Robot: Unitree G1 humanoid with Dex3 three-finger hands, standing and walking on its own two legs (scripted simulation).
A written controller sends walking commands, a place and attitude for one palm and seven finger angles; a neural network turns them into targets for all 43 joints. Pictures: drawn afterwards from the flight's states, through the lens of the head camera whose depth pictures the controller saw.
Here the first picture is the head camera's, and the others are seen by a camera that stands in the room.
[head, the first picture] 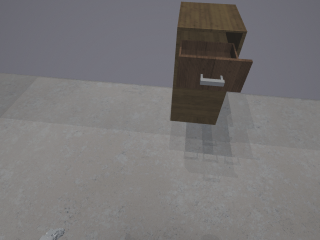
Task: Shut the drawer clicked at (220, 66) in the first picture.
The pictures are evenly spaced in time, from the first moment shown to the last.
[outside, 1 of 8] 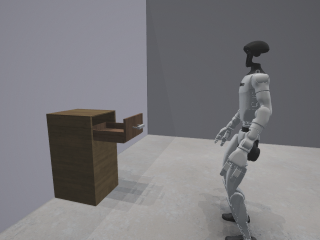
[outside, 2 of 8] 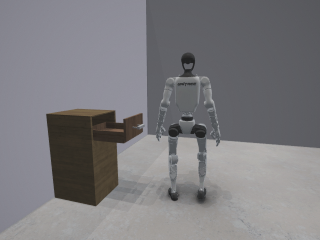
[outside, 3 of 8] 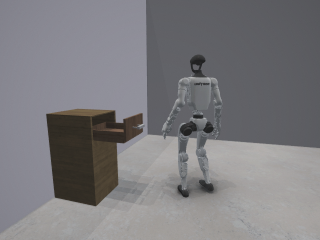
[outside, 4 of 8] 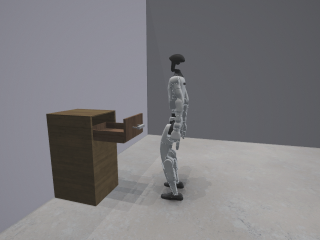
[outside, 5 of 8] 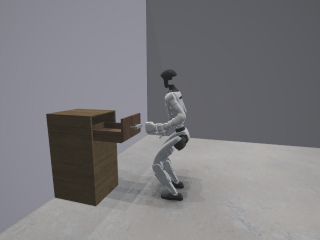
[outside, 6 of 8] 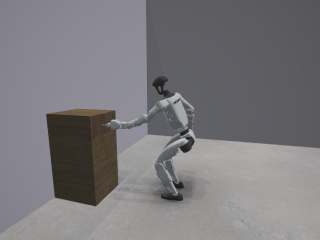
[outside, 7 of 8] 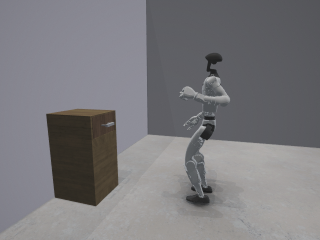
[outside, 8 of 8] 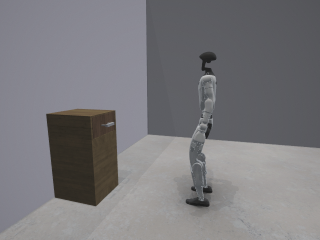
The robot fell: no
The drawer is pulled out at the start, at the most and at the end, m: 0.30 0.30 0.00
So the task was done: yes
